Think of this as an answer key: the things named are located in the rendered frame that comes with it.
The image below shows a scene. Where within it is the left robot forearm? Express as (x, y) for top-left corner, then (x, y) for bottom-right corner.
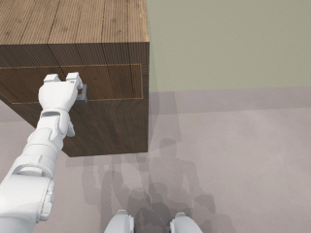
(0, 108), (69, 193)

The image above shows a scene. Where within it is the drawer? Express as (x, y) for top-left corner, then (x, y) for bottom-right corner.
(0, 63), (142, 103)

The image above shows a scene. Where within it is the robot right shin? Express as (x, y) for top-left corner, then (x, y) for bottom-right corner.
(175, 213), (186, 218)

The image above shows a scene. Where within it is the robot left thigh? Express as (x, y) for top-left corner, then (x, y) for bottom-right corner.
(104, 214), (134, 233)

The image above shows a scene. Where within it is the left robot hand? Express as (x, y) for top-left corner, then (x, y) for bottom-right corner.
(38, 72), (84, 137)

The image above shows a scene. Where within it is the cabinet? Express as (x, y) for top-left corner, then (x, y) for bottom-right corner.
(0, 0), (150, 157)

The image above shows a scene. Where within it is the handle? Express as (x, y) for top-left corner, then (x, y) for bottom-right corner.
(74, 83), (87, 105)

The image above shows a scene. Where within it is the left robot upper arm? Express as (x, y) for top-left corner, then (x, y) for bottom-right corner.
(0, 174), (55, 233)

